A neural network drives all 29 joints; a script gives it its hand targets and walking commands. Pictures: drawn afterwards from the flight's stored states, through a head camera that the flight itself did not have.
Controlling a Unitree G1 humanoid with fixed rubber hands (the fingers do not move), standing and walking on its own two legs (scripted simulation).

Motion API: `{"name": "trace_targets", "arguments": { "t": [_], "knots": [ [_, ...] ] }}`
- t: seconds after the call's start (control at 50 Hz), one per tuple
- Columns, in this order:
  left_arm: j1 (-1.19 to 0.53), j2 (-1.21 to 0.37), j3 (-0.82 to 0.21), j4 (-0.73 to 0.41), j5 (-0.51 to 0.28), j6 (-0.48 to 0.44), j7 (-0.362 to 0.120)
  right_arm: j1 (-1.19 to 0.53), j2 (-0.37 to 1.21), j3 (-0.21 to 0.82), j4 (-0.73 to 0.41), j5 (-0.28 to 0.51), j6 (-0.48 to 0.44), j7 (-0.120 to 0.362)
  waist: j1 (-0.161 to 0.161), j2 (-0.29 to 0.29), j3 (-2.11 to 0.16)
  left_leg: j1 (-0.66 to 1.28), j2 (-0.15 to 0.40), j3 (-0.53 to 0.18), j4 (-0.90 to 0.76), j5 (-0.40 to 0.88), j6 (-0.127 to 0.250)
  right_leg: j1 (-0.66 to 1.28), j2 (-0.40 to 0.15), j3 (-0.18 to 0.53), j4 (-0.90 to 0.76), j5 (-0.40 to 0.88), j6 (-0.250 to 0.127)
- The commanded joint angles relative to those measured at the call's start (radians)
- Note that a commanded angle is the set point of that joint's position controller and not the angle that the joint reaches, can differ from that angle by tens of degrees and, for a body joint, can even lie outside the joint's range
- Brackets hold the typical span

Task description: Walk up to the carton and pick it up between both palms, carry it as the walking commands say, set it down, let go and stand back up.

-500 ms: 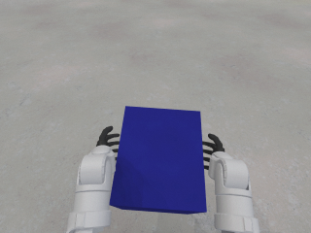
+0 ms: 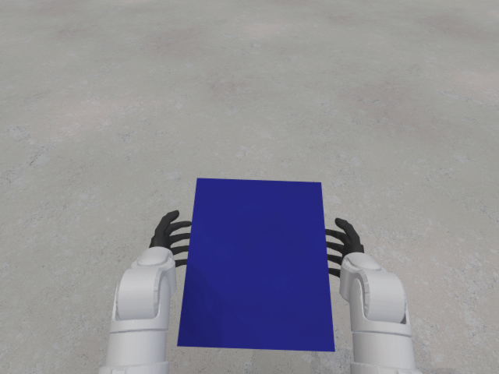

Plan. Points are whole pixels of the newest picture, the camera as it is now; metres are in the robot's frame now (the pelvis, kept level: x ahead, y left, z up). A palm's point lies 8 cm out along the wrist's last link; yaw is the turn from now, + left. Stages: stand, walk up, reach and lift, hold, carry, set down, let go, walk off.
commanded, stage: carry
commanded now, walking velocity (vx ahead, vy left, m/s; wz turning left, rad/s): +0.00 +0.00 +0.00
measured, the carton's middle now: (255, 267) +0.31 +0.00 -0.02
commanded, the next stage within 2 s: hold in 0.68 s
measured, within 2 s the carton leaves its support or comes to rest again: neither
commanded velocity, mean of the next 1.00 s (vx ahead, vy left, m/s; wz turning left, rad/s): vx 0.00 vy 0.00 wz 0.00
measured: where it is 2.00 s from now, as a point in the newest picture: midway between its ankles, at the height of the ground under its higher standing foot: outside the picture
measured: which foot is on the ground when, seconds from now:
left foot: down 0.00-1.00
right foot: down 0.00-1.00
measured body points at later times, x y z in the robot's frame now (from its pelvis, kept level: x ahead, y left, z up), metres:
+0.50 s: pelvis +0.00 -0.01 +0.00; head -0.01 -0.02 +0.45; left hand +0.29 +0.14 +0.07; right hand +0.29 -0.16 +0.05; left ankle +0.06 +0.13 -0.73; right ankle +0.01 -0.11 -0.73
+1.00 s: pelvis -0.01 +0.00 +0.01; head -0.03 +0.01 +0.46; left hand +0.30 +0.13 +0.04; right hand +0.28 -0.17 +0.04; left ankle +0.07 +0.13 -0.73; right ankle +0.01 -0.11 -0.73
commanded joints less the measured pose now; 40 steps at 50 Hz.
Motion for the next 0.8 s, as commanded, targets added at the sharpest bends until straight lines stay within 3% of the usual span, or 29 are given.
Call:
{"name": "trace_targets", "arguments": {
  "t": [0.0, 0.02, 0.06, 0.08, 0.12, 0.14, 0.18, 0.2, 0.22, 0.24, 0.26, 0.3, 0.32, 0.38, 0.4, 0.42, 0.44, 0.46, 0.48, 0.5, 0.56, 0.62, 0.66, 0.68, 0.7, 0.72, 0.74, 0.76, 0.78],
  "knots": [
    [-0.448, -0.843, -0.582, -0.149, -0.339, -0.032, -0.233, -0.497, 0.831, 0.604, -0.204, 0.344, -0.075, 0.248, -0.003, -0.024, -0.326, 0.159, 0.1, -0.082, -0.074, 0.138, 0.022, 0.08, -0.092, 0.078, -0.098, 0.1, -0.004],
    [-0.446, -0.857, -0.576, -0.146, -0.337, -0.035, -0.234, -0.488, 0.843, 0.607, -0.191, 0.337, -0.075, 0.25, -0.007, -0.047, -0.343, 0.167, 0.1, -0.079, -0.064, 0.135, 0.022, 0.097, -0.097, 0.089, -0.098, 0.142, -0.009],
    [-0.48, -0.875, -0.594, -0.178, -0.365, -0.018, -0.23, -0.549, 0.844, 0.624, -0.25, 0.37, -0.059, 0.245, -0.008, -0.006, -0.33, 0.177, 0.097, -0.068, -0.063, 0.157, 0.017, 0.087, -0.104, 0.083, -0.089, 0.146, -0.011],
    [-0.447, -0.837, -0.534, -0.079, -0.308, -0.023, -0.228, -0.493, 0.827, 0.556, -0.118, 0.317, -0.066, 0.247, -0.005, -0.007, -0.34, 0.174, 0.099, -0.073, -0.06, 0.139, 0.021, 0.085, -0.106, 0.094, -0.099, 0.139, -0.013],
    [-0.42, -0.838, -0.566, -0.136, -0.327, -0.014, -0.225, -0.52, 0.813, 0.602, -0.233, 0.353, -0.063, 0.243, -0.004, -0.014, -0.344, 0.174, 0.098, -0.075, -0.07, 0.143, 0.026, 0.093, -0.101, 0.081, -0.106, 0.113, -0.011],
    [-0.444, -0.824, -0.526, -0.076, -0.298, -0.022, -0.227, -0.49, 0.802, 0.544, -0.12, 0.305, -0.066, 0.246, -0.002, -0.009, -0.305, 0.161, 0.093, -0.072, -0.073, 0.107, 0.019, 0.076, -0.104, 0.088, -0.128, 0.105, -0.011],
    [-0.414, -0.846, -0.574, -0.133, -0.327, -0.014, -0.232, -0.509, 0.811, 0.621, -0.227, 0.353, -0.057, 0.25, -0.003, -0.034, -0.298, 0.153, 0.082, -0.061, -0.078, 0.08, 0.012, 0.068, -0.106, 0.093, -0.131, 0.122, -0.018],
    [-0.434, -0.822, -0.511, -0.034, -0.283, -0.026, -0.226, -0.472, 0.8, 0.534, -0.078, 0.296, -0.066, 0.251, -0.005, -0.018, -0.323, 0.176, 0.09, -0.059, -0.077, 0.104, 0.013, 0.08, -0.104, 0.087, -0.122, 0.129, -0.014],
    [-0.493, -0.874, -0.619, -0.237, -0.374, -0.021, -0.227, -0.524, 0.841, 0.64, -0.273, 0.381, -0.056, 0.25, -0.003, -0.021, -0.314, 0.168, 0.088, -0.061, -0.081, 0.119, 0.01, 0.08, -0.1, 0.081, -0.118, 0.142, -0.013],
    [-0.453, -0.832, -0.54, -0.102, -0.302, -0.024, -0.224, -0.503, 0.808, 0.566, -0.143, 0.321, -0.062, 0.254, -0.004, -0.001, -0.294, 0.167, 0.09, -0.057, -0.077, 0.099, 0.009, 0.061, -0.105, 0.088, -0.13, 0.115, -0.013],
    [-0.425, -0.826, -0.513, -0.058, -0.284, -0.032, -0.227, -0.501, 0.788, 0.55, -0.136, 0.3, -0.072, 0.248, -0.003, -0.046, -0.321, 0.187, 0.091, -0.062, -0.079, 0.1, 0.012, 0.067, -0.105, 0.083, -0.129, 0.113, -0.012],
    [-0.456, -0.824, -0.548, -0.117, -0.315, -0.032, -0.226, -0.51, 0.81, 0.579, -0.178, 0.334, -0.076, 0.246, -0.002, -0.003, -0.322, 0.154, 0.091, -0.062, -0.072, 0.115, 0.01, 0.088, -0.108, 0.09, -0.126, 0.137, -0.015],
    [-0.478, -0.86, -0.591, -0.204, -0.348, -0.025, -0.223, -0.574, 0.82, 0.626, -0.291, 0.375, -0.07, 0.245, -0.006, -0.002, -0.336, 0.179, 0.094, -0.054, -0.07, 0.135, 0.005, 0.091, -0.111, 0.083, -0.116, 0.148, -0.012],
    [-0.451, -0.869, -0.575, -0.158, -0.34, -0.003, -0.224, -0.55, 0.838, 0.614, -0.246, 0.365, -0.045, 0.246, -0.005, -0.033, -0.331, 0.187, 0.095, -0.054, -0.065, 0.148, 0.002, 0.092, -0.107, 0.077, -0.114, 0.185, -0.014],
    [-0.432, -0.839, -0.527, -0.083, -0.302, -0.009, -0.224, -0.525, 0.826, 0.571, -0.145, 0.331, -0.049, 0.247, -0.002, -0.015, -0.351, 0.184, 0.093, -0.054, -0.059, 0.162, 0.004, 0.11, -0.11, 0.083, -0.105, 0.204, -0.013],
    [-0.449, -0.848, -0.557, -0.137, -0.325, -0.009, -0.223, -0.516, 0.823, 0.595, -0.196, 0.342, -0.045, 0.244, -0.003, -0.033, -0.327, 0.18, 0.09, -0.048, -0.063, 0.15, 0.006, 0.09, -0.105, 0.076, -0.115, 0.193, -0.009],
    [-0.441, -0.837, -0.522, -0.081, -0.298, -0.014, -0.225, -0.491, 0.816, 0.557, -0.132, 0.312, -0.052, 0.244, -0.003, -0.059, -0.335, 0.167, 0.09, -0.053, -0.067, 0.117, 0.009, 0.108, -0.109, 0.08, -0.122, 0.165, -0.011],
    [-0.424, -0.812, -0.504, -0.062, -0.278, -0.024, -0.227, -0.492, 0.79, 0.547, -0.136, 0.297, -0.06, 0.244, -0.004, -0.031, -0.333, 0.181, 0.092, -0.047, -0.07, 0.102, 0.011, 0.094, -0.109, 0.085, -0.124, 0.147, -0.013],
    [-0.415, -0.86, -0.585, -0.148, -0.338, -0.01, -0.229, -0.505, 0.818, 0.629, -0.247, 0.359, -0.054, 0.247, 0.003, -0.033, -0.339, 0.185, 0.087, -0.056, -0.078, 0.126, 0.012, 0.079, -0.105, 0.088, -0.119, 0.145, -0.02],
    [-0.459, -0.872, -0.606, -0.178, -0.362, 0.001, -0.227, -0.534, 0.833, 0.631, -0.264, 0.379, -0.042, 0.246, 0.002, 0.02, -0.325, 0.187, 0.091, -0.049, -0.085, 0.147, 0.012, 0.068, -0.1, 0.082, -0.117, 0.128, -0.017],
    [-0.467, -0.848, -0.527, -0.075, -0.307, -0.009, -0.233, -0.492, 0.825, 0.556, -0.106, 0.31, -0.042, 0.248, 0.001, -0.044, -0.308, 0.171, 0.097, -0.061, -0.084, 0.126, 0.017, 0.077, -0.098, 0.075, -0.13, 0.102, -0.011],
    [-0.501, -0.86, -0.581, -0.174, -0.351, -0.01, -0.23, -0.533, 0.835, 0.605, -0.216, 0.359, -0.049, 0.246, 0.003, -0.008, -0.328, 0.168, 0.089, -0.05, -0.088, 0.091, 0.012, 0.091, -0.109, 0.088, -0.133, 0.103, -0.02],
    [-0.446, -0.844, -0.537, -0.088, -0.31, -0.01, -0.229, -0.526, 0.812, 0.582, -0.177, 0.333, -0.051, 0.249, 0.0, -0.021, -0.308, 0.173, 0.089, -0.053, -0.099, 0.074, 0.011, 0.06, -0.104, 0.087, -0.14, 0.052, -0.018],
    [-0.235, -0.745, -0.272, 0.329, -0.099, -0.108, -0.239, -0.374, 0.766, 0.38, 0.276, 0.135, -0.155, 0.262, 0.122, -0.102, -0.036, 0.311, -0.111, -0.095, -0.137, -0.016, 0.049, -0.006, 0.099, 0.209, -0.253, 0.04, -0.018],
    [-0.325, -0.688, -0.295, 0.295, -0.089, -0.185, -0.241, -0.402, 0.778, 0.349, 0.265, 0.111, -0.233, 0.264, 0.055, -0.099, -0.045, 0.372, -0.133, -0.119, -0.119, -0.011, 0.065, 0.022, 0.096, 0.225, -0.239, 0.083, -0.029],
    [-0.378, -0.763, -0.365, 0.223, -0.118, -0.232, -0.256, -0.45, 0.853, 0.42, 0.195, 0.139, -0.28, 0.279, 0.028, -0.116, -0.128, 0.438, -0.137, -0.135, -0.117, 0.076, 0.068, 0.045, 0.104, 0.231, -0.222, 0.178, -0.015],
    [-0.404, -0.804, -0.413, 0.139, -0.134, -0.252, -0.273, -0.461, 0.904, 0.486, 0.124, 0.169, -0.308, 0.291, 0.036, -0.09, -0.221, 0.483, -0.146, -0.14, -0.113, 0.204, 0.064, 0.099, 0.114, 0.23, -0.189, 0.309, -0.017],
    [-0.441, -0.833, -0.471, 0.007, -0.176, -0.287, -0.279, -0.47, 0.968, 0.565, 0.08, 0.202, -0.335, 0.302, 0.08, -0.096, -0.284, 0.408, -0.164, -0.13, -0.104, 0.24, 0.053, 0.183, 0.116, 0.24, -0.164, 0.402, -0.012],
    [-0.542, -0.869, -0.5, -0.073, -0.209, -0.306, -0.299, -0.55, 1.003, 0.604, 0.029, 0.219, -0.365, 0.309, 0.101, -0.074, -0.381, 0.418, -0.167, -0.121, -0.098, 0.244, 0.038, 0.194, 0.122, 0.243, -0.161, 0.394, -0.014]
  ]
}}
